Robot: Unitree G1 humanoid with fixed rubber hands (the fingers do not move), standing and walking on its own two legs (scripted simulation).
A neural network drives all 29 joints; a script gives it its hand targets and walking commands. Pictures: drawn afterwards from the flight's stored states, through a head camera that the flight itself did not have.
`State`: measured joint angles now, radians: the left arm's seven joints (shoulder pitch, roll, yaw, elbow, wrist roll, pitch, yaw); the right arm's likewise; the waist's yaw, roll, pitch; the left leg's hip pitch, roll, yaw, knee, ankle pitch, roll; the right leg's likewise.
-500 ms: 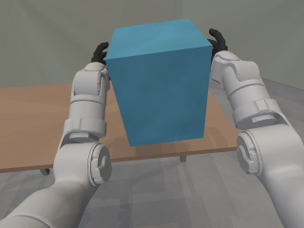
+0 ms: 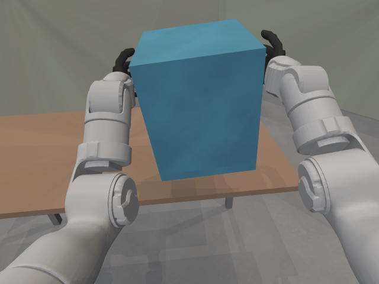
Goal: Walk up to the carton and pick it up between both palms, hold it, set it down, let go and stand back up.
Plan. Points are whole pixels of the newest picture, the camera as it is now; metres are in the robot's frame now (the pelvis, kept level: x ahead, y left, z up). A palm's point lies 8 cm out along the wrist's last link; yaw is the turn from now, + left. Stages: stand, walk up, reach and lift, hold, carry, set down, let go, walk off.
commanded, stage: hold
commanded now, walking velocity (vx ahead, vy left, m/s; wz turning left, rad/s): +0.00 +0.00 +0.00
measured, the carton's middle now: (198, 99) +0.40 +0.00 +0.27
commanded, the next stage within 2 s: none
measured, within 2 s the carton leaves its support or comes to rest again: neither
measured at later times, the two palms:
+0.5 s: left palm (122, 83) +0.37 +0.15 +0.32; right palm (273, 66) +0.38 -0.14 +0.34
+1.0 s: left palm (121, 81) +0.37 +0.15 +0.32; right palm (273, 64) +0.38 -0.14 +0.34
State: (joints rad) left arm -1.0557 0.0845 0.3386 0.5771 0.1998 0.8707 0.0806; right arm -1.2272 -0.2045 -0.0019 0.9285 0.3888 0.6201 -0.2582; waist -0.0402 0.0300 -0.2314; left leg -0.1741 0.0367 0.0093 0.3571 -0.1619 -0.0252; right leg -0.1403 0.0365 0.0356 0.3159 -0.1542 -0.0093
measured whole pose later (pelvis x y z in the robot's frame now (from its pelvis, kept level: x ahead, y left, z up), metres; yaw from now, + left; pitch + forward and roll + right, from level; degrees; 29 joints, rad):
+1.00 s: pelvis +0.00 +0.00 +0.00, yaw +0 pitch -1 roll -1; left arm -1.07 0.10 0.34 0.58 0.20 0.89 0.07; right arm -1.27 -0.21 0.00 0.96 0.39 0.65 -0.26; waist -0.04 0.03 -0.23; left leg -0.17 0.04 0.01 0.36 -0.16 -0.03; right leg -0.14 0.04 0.04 0.32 -0.16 -0.01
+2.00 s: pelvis +0.00 +0.00 +0.00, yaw +0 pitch -1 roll -1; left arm -1.07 0.10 0.34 0.58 0.20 0.89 0.07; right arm -1.28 -0.21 0.00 0.97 0.39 0.65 -0.26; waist -0.04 0.03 -0.23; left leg -0.17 0.04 0.01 0.36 -0.17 -0.03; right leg -0.14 0.04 0.04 0.32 -0.16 -0.01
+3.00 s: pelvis +0.01 +0.00 +0.00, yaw +0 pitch -1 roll -1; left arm -1.08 0.10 0.34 0.58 0.20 0.89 0.07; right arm -1.28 -0.21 0.00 0.98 0.39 0.66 -0.26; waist -0.04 0.03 -0.23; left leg -0.17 0.04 0.01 0.36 -0.17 -0.03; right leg -0.14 0.04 0.04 0.32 -0.16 -0.01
